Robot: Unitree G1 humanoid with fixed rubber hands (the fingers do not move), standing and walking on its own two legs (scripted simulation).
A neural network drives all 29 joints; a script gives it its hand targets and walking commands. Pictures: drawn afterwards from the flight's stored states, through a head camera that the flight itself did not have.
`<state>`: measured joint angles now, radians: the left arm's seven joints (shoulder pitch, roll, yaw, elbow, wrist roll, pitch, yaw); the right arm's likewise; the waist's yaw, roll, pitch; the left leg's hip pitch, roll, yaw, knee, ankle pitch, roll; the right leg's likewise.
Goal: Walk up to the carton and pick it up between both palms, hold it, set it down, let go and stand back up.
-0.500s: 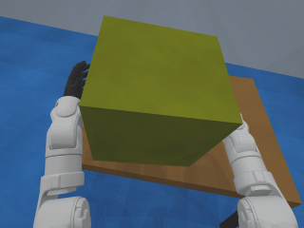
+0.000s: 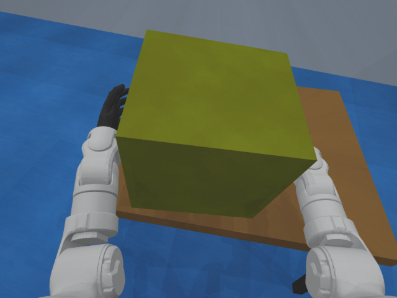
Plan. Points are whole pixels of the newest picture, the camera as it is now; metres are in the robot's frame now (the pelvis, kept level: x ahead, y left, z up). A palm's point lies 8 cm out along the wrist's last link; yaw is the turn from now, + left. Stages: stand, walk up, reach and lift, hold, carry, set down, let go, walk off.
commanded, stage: set down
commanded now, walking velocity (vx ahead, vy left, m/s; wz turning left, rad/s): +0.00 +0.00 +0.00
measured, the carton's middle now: (205, 134) +0.42 -0.02 +0.10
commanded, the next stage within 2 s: none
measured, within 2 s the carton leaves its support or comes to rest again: neither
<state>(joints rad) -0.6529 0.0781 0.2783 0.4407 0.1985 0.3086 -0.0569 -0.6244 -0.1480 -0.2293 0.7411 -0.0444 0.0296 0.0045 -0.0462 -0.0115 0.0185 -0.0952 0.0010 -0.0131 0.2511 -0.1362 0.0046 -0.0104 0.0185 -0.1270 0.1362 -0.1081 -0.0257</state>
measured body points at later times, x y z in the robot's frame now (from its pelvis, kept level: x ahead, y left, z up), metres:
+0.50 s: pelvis +0.00 +0.00 +0.00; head +0.03 +0.00 +0.45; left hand +0.44 +0.17 +0.13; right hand +0.41 -0.21 +0.09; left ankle +0.00 +0.11 -0.75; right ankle -0.02 -0.09 -0.75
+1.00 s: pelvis +0.00 +0.00 +0.00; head +0.05 -0.01 +0.45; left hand +0.45 +0.17 +0.11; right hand +0.42 -0.21 +0.08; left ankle +0.00 +0.11 -0.75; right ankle -0.02 -0.09 -0.75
